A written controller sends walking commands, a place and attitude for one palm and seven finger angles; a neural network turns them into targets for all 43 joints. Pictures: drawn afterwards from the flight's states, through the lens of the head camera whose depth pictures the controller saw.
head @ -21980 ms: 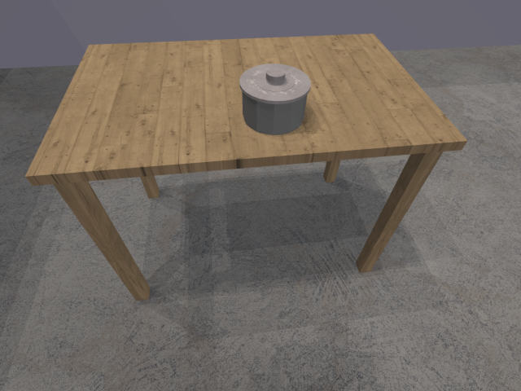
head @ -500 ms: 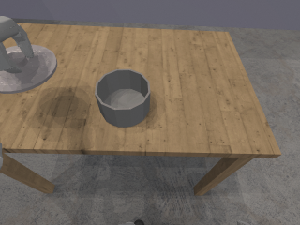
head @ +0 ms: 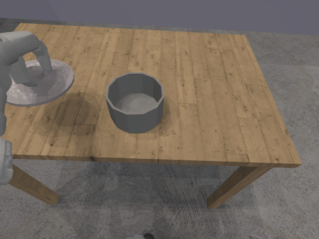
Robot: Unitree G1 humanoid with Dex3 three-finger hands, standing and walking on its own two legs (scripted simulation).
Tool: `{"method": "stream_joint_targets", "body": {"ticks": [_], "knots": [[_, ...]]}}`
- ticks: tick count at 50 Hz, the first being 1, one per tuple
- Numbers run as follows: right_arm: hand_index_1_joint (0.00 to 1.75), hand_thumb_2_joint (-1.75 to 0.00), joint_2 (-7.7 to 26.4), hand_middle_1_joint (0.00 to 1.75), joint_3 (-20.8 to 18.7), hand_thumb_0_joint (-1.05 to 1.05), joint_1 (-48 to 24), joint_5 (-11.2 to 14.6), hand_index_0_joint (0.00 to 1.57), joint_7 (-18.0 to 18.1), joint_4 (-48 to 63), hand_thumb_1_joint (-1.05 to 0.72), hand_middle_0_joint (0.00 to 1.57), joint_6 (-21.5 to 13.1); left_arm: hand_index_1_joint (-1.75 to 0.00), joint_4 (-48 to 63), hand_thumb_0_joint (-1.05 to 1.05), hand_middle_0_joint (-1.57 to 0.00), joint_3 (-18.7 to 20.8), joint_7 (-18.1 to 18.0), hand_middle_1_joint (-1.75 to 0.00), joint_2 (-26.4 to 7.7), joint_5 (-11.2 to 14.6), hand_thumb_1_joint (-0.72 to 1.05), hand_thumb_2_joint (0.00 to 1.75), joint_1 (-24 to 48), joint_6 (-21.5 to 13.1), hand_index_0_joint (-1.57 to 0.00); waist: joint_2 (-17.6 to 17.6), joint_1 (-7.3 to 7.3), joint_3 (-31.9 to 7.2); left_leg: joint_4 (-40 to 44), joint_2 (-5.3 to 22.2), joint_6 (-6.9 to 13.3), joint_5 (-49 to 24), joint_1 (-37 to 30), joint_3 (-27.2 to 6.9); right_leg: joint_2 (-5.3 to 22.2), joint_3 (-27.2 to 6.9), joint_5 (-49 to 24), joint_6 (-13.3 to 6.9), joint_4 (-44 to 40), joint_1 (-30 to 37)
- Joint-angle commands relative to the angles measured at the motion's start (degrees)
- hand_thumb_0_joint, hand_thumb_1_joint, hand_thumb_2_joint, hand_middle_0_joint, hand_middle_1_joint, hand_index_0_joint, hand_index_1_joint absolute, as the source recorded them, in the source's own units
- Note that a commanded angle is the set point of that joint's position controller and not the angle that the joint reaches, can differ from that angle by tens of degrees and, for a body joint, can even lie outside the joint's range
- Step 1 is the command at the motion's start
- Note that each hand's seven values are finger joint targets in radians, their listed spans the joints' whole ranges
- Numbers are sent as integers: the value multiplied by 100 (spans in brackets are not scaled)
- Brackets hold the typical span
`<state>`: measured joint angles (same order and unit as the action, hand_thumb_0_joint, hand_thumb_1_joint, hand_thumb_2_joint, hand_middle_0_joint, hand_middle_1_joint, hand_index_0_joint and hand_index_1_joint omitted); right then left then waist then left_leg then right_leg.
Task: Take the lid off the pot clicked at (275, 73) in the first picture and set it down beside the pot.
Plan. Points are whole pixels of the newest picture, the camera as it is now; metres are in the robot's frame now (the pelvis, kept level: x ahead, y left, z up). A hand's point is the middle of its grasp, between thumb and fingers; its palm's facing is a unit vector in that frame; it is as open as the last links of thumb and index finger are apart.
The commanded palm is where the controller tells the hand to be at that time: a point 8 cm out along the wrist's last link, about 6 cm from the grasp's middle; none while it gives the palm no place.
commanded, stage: lower the lid onto the table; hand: left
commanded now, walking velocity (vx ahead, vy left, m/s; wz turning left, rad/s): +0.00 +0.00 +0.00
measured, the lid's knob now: (33, 73) +0.47 +0.32 +0.14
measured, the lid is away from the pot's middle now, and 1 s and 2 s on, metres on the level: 0.24 0.24 0.23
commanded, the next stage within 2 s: open the fingers wide in 1.72 s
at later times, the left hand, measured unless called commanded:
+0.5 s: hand (33, 79) +0.45 +0.32 +0.13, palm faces -0.43 -0.10 -0.90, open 7.4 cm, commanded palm +0.47 +0.31 +0.21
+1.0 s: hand (38, 90) +0.45 +0.32 +0.10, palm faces -0.45 -0.10 -0.89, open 7.4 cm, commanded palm +0.48 +0.31 +0.17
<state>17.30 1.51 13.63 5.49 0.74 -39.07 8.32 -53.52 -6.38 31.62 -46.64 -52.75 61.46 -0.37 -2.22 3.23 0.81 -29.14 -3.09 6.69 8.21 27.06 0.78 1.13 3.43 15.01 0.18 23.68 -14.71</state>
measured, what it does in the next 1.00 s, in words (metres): stands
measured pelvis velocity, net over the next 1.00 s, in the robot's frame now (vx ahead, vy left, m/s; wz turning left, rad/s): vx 0.00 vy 0.01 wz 0.00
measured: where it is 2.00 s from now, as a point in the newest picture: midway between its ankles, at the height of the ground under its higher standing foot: outside the picture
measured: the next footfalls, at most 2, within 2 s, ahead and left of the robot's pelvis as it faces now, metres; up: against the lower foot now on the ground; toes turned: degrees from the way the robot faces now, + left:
none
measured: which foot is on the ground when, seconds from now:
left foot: down 0.00-1.00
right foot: down 0.00-1.00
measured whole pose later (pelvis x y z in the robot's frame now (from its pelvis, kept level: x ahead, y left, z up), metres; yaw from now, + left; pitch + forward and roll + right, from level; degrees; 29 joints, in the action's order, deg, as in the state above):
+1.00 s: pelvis +0.00 +0.01 -0.01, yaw +0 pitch +9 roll -4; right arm 17.6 0.9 16.2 4.9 0.6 -39.0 7.8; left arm -58.5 -6.5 26.4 -43.9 -54.1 58.0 -5.3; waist -1.9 3.7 -0.6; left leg -33.6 -3.4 7.3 10.3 31.9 0.7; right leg 0.6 1.3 17.4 -0.8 28.3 -19.5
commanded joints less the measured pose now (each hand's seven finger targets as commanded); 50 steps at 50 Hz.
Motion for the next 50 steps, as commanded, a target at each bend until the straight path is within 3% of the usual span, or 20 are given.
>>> {"method": "stream_joint_targets", "body": {"ticks": [1, 5, 7, 9, 11, 17, 20, 23, 24, 26, 27, 29, 33, 34, 36, 38, 41, 44, 45, 50], "knots": [[30, -90, 1069, 30, -421, 0, 127, -67, 20, 88, 601, -90, 20, -168, -99, 1633, 0, -95, 493, -361, -103, -1597, -8, 70, 84, 3216, -162, -94, -906, 72, -2612, 268, 313, -340, -598, -3362, -993, -510, 79, -396, -372, -236, -1266], [30, -90, 1055, 30, -395, 0, 283, -42, 20, 82, 513, -90, 20, -135, -99, 800, 0, -95, 748, -361, -103, -1770, 69, 70, 84, 2666, -196, -94, -368, 93, -2315, 255, 244, -238, -184, -2829, -855, -505, 64, -339, -330, -255, -1128], [30, -90, 1088, 30, -400, 0, 301, -48, 20, 73, 495, -90, 20, -125, -99, 776, 0, -95, 751, -368, -103, -1874, 7, 70, 84, 2834, -205, -94, -277, 87, -2304, 223, 235, -225, -236, -2697, -808, -486, 66, -450, -322, -226, -1046], [30, -90, 1099, 30, -415, 0, 320, -42, 20, 66, 528, -90, 20, -126, -99, 942, 0, -95, 692, -404, -103, -1887, -72, 70, 84, 3049, -226, -94, -414, 80, -2386, 260, 268, -253, -117, -2826, -869, -511, 71, -322, -331, -203, -1139], [30, -90, 1102, 30, -432, 0, 259, -62, 20, 80, 576, -90, 20, -170, -99, 1318, 0, -95, 483, -441, -103, -1672, -112, 70, 84, 3234, -316, -94, -836, 98, -2548, 213, 333, -331, -485, -3199, -948, -517, 51, -386, -361, -151, -1331], [30, -90, 1108, 30, -449, 0, 415, -84, 20, 86, 500, -90, 20, -165, -99, 1097, 0, -95, 726, -469, -103, -1765, 13, 70, 84, 2870, -411, -94, -739, 92, -2620, 125, 306, -288, -557, -3157, -942, -518, 44, -431, -344, -138, -1335], [30, -90, 1113, 30, -434, 0, 479, -57, 20, 90, 449, -90, 20, -167, -99, 660, 0, -95, 572, -481, -103, -1615, 14, 70, 84, 2747, -365, -94, -464, 150, -2292, 175, 298, -250, -58, -2871, -923, -525, 51, -244, -317, -163, -1473], [30, -90, 1144, 30, -471, 0, 472, -75, 20, 88, 494, -90, 20, -180, -99, 1223, 0, -95, 680, -547, -103, -1755, -55, 70, 84, 3032, -449, -94, -725, 96, -2705, 108, 353, -324, -640, -3322, -1035, -541, 48, -420, -347, -56, -1484], [30, -90, 1118, 30, -475, 0, 446, -88, 20, 89, 525, -90, 20, -190, -99, 1413, 0, -95, 575, -550, -103, -1605, -38, 70, 84, 3082, -473, -94, -941, 104, -2813, 80, 350, -373, -895, -3488, -1072, -551, 41, -443, -351, -59, -1549], [30, -90, 1117, 30, -468, 0, 485, -104, 20, 105, 510, -90, 20, -222, -99, 1102, 0, -95, 562, -559, -103, -1491, -1, 70, 84, 2731, -525, -94, -844, 115, -2651, 38, 385, -393, -1004, -3438, -1072, -552, 32, -466, -344, -57, -1681], [30, -90, 1121, 30, -469, 0, 530, -106, 20, 91, 460, -90, 20, -188, -99, 1054, 0, -95, 804, -582, -103, -1730, 10, 70, 84, 2649, -527, -94, -679, 92, -2677, 18, 364, -346, -933, -3338, -1054, -547, 37, -498, -332, -52, -1560], [30, -90, 1114, 30, -463, 0, 539, -87, 20, 74, 467, -90, 20, -165, -99, 880, 0, -95, 812, -607, -103, -1711, 32, 70, 84, 2583, -508, -94, -531, 104, -2593, 48, 338, -310, -753, -3170, -1029, -539, 23, -477, -327, -51, -1558], [30, -90, 1123, 30, -472, 0, 552, -71, 20, 63, 424, -90, 20, -160, -99, 665, 0, -95, 376, -655, -103, -1292, -68, 70, 84, 2813, -431, -94, -582, 173, -2329, 100, 358, -338, -221, -3048, -1076, -543, 27, -228, -323, -6, -1825], [30, -90, 1128, 30, -478, 0, 584, -79, 20, 68, 431, -90, 20, -181, -99, 760, 0, -95, 552, -683, -103, -1494, -83, 70, 84, 2800, -444, -94, -536, 121, -2503, 68, 348, -316, -265, -3100, -1055, -545, 8, -271, -333, 1, -1723], [30, -90, 1135, 30, -464, 0, 484, -115, 20, 89, 552, -90, 20, -206, -99, 1268, 0, -95, 756, -738, -103, -1748, -119, 70, 84, 2921, -551, -94, -896, 57, -2899, -50, 360, -387, -1004, -3410, -1059, -536, -35, -541, -377, 65, -1641], [30, -90, 1100, 30, -474, 0, 577, -114, 20, 100, 529, -90, 20, -193, -99, 1108, 0, -95, 801, -751, -103, -1718, -96, 70, 84, 2713, -593, -94, -786, 103, -3031, -132, 357, -399, -1213, -3494, -1070, -561, -13, -560, -336, 77, -1643], [30, -90, 1113, 30, -460, 0, 569, -95, 20, 95, 540, -90, 20, -185, -99, 836, 0, -95, 848, -758, -103, -1709, -29, 70, 84, 2446, -620, -94, -639, 99, -2786, -95, 364, -355, -1048, -3233, -1027, -541, -14, -582, -342, 83, -1668], [30, -90, 1087, 30, -489, 0, 587, -83, 20, 56, 458, -90, 20, -143, -99, 688, 0, -95, 383, -750, -103, -1132, -39, 70, 84, 2556, -530, -94, -713, 174, -2391, -28, 372, -375, -452, -3130, -1116, -563, 20, -232, -325, 79, -2035], [30, -90, 1101, 30, -489, 0, 625, -75, 20, 55, 435, -90, 20, -150, -99, 630, 0, -95, 365, -759, -103, -1115, -46, 70, 84, 2552, -517, -94, -620, 177, -2338, -2, 394, -390, -229, -3114, -1173, -567, 19, -150, -323, 112, -2087], [30, -90, 1135, 30, -479, 0, 646, -74, 20, 108, 422, -90, 20, -173, -99, 814, 0, -95, 427, -816, -103, -1268, -41, 70, 84, 2780, -587, -94, -718, 178, -2589, -49, 377, -368, -56, -3187, -1166, -553, -58, -136, -343, 174, -2079]]}}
